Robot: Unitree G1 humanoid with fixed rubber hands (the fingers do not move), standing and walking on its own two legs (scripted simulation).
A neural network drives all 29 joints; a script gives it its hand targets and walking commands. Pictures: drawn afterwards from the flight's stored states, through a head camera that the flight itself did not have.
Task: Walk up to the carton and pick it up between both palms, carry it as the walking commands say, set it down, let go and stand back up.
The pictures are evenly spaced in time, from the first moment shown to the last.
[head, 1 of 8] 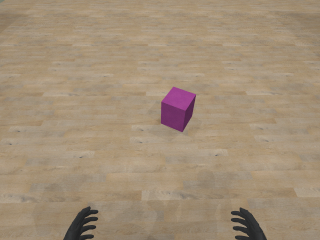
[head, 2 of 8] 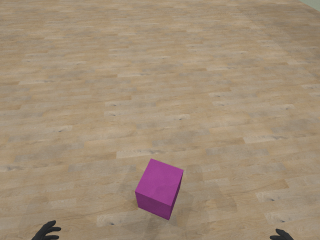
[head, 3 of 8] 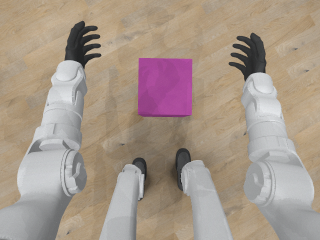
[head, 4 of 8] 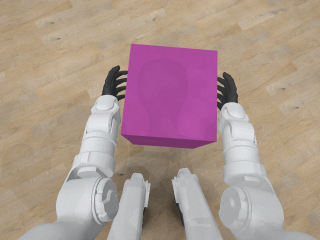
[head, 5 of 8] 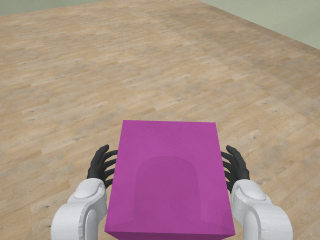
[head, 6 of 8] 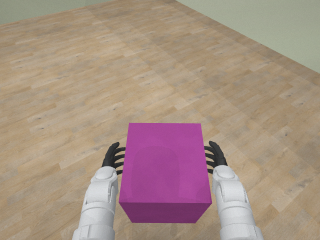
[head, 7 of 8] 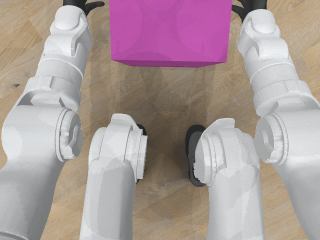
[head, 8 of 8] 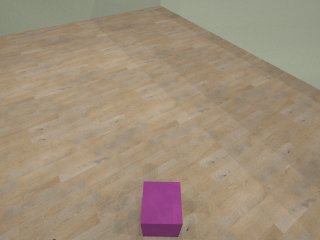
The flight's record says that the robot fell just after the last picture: no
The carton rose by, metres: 0.69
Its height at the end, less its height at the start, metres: +0.00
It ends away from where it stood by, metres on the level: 2.13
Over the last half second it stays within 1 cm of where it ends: yes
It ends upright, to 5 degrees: yes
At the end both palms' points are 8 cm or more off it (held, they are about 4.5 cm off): yes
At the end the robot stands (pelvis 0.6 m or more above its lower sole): yes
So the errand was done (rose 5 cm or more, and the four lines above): yes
